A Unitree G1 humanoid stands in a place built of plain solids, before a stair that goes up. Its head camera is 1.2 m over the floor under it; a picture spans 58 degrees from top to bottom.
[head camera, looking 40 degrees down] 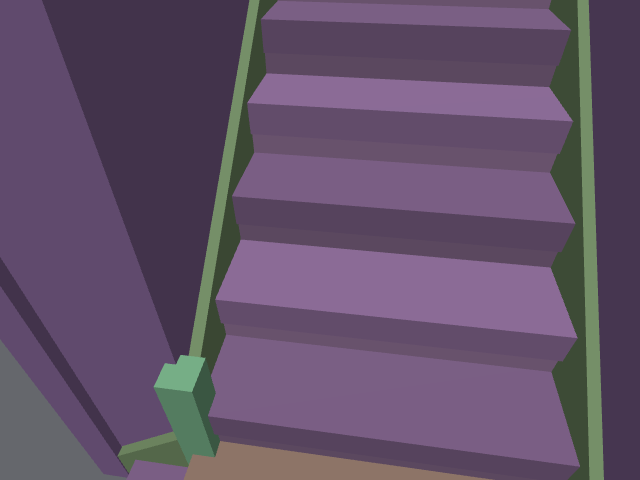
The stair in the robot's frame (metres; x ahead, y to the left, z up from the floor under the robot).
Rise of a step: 0.17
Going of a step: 0.23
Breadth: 0.91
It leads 8 degrees to the right of straight ahead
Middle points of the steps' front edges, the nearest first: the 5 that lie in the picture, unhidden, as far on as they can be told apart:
0.48 -0.16 0.17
0.71 -0.17 0.34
0.94 -0.21 0.52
1.17 -0.24 0.69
1.40 -0.27 0.86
